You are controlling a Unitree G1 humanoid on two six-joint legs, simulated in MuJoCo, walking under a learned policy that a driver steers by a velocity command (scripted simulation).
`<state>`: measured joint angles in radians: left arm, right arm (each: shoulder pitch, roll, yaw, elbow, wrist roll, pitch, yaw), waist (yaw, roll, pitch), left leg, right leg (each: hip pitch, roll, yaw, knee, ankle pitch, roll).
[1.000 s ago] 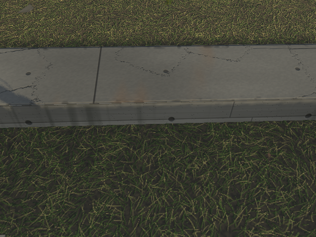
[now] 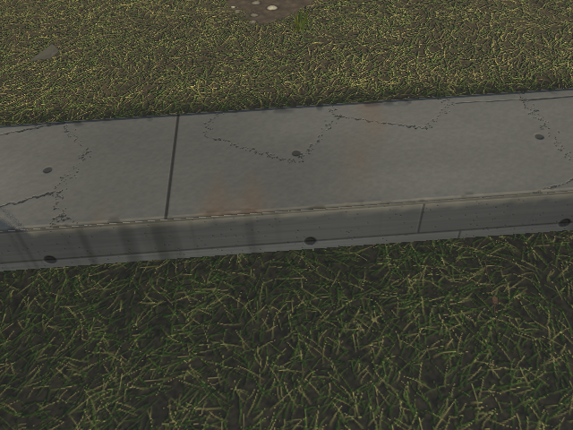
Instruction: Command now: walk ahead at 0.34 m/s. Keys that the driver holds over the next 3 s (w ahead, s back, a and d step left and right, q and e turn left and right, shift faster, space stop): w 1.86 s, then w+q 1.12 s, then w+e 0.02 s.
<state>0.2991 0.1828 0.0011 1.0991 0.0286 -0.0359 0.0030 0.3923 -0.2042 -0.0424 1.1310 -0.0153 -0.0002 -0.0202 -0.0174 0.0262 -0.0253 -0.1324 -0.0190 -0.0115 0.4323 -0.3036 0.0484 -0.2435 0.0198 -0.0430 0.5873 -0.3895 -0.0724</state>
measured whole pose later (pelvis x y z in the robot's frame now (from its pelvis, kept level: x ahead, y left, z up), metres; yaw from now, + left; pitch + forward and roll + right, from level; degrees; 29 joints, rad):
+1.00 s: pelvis +0.53 -0.01 -0.02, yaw +0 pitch +1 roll +1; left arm -0.02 0.18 0.02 0.88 0.02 -0.07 -0.02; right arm 0.49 -0.17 -0.02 1.10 -0.02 -0.10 -0.02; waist -0.07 -0.01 0.06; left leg 0.13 -0.07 0.06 0.28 -0.42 0.07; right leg -0.47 0.00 -0.10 0.50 -0.09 -0.11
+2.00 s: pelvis +1.03 -0.01 +0.01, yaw +1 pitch +5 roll -2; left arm -0.09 0.03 -0.08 0.60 0.02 -0.01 0.00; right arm 0.57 -0.10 0.03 1.14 0.01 -0.07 -0.04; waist -0.07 0.02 0.02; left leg 0.06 0.01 0.04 0.13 -0.26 0.05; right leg -1.24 -0.08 -0.15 1.60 -0.44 -0.13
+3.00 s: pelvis +1.58 +0.09 +0.16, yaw +34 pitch +2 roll -1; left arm 0.08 0.29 0.07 0.68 0.04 0.02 -0.04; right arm 0.52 -0.28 -0.05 0.82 -0.02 -0.06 -0.03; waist -0.10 -0.04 -0.02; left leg -0.02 -0.17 -0.21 0.41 -0.39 0.15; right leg -0.71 -0.07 0.09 0.76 0.10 0.04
